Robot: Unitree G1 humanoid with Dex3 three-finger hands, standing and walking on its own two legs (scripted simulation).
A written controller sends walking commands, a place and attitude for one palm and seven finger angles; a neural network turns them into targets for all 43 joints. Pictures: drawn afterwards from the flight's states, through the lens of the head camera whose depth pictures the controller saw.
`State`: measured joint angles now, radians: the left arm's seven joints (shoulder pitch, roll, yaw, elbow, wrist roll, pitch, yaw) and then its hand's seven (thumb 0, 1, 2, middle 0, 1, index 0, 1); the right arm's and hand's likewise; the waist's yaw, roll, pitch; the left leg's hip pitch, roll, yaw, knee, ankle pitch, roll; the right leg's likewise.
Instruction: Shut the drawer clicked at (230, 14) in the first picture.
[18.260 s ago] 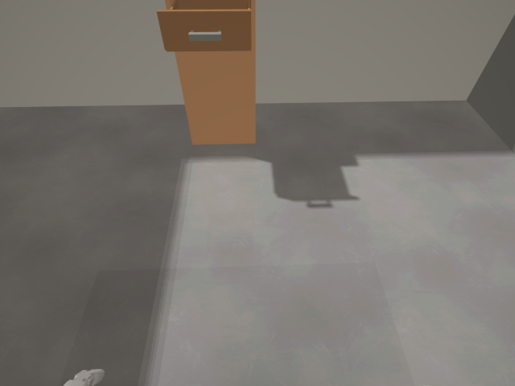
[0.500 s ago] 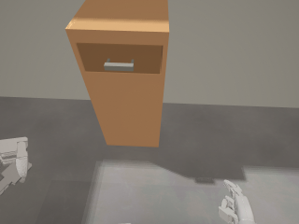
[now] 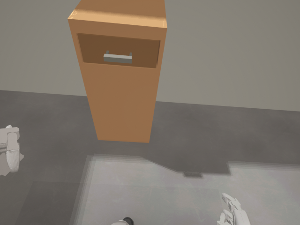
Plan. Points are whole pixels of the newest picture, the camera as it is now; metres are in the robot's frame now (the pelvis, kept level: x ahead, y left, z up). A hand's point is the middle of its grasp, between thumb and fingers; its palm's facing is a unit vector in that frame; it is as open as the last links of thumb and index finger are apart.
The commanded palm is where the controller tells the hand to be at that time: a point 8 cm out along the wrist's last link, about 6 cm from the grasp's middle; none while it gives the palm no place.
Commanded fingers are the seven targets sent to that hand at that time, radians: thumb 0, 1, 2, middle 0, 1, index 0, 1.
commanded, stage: step back with the hand held close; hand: left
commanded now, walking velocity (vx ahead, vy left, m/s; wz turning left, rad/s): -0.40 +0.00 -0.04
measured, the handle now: (118, 56) +0.77 +0.16 +0.01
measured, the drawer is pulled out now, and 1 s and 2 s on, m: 0.00 0.00 0.00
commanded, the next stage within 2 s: stop stepping back and stand still in 0.18 s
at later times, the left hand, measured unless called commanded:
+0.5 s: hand out of the picture +0.09 +0.25 +0.17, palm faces +0.35 -0.84 -0.42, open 3.2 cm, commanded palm +0.05 +0.28 +0.18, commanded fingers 0.00 0.90 0.90 -1.40 -1.60 -1.40 -1.60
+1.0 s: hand out of the picture +0.06 +0.26 +0.17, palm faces +0.42 -0.82 -0.40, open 3.2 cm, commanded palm +0.01 +0.30 +0.18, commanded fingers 0.00 0.90 0.90 -1.40 -1.60 -1.40 -1.60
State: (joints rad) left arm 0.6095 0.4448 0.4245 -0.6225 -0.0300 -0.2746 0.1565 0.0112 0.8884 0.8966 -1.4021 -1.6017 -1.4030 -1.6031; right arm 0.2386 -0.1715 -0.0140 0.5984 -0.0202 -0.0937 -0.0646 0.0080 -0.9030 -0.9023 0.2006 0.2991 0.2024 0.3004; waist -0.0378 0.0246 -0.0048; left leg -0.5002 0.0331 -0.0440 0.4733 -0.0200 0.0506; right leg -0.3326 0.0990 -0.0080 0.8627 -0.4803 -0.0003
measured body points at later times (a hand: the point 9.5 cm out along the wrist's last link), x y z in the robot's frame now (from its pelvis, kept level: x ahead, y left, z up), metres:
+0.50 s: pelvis -0.09 +0.01 +0.00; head -0.10 +0.04 +0.45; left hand +0.07 +0.29 +0.20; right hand +0.05 -0.25 -0.07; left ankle -0.03 +0.11 -0.71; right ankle -0.11 -0.11 -0.73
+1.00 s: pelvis -0.12 +0.02 +0.00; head -0.14 +0.02 +0.45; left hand +0.04 +0.30 +0.19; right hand +0.02 -0.23 -0.09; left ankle -0.08 +0.13 -0.73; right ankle -0.13 -0.08 -0.73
